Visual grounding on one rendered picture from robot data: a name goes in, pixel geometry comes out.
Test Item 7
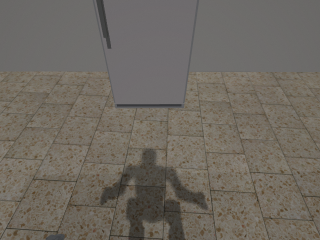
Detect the handle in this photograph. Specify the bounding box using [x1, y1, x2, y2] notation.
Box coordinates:
[96, 0, 108, 38]

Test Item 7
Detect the fridge door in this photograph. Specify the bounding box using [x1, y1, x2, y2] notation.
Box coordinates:
[94, 0, 197, 105]

